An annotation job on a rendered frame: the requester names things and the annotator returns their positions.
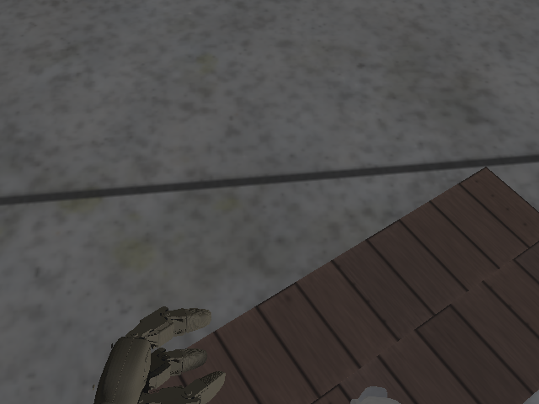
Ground robot left hand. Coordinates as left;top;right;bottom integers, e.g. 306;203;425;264
93;306;226;404

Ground robot right shin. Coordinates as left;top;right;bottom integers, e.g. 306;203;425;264
358;386;387;402

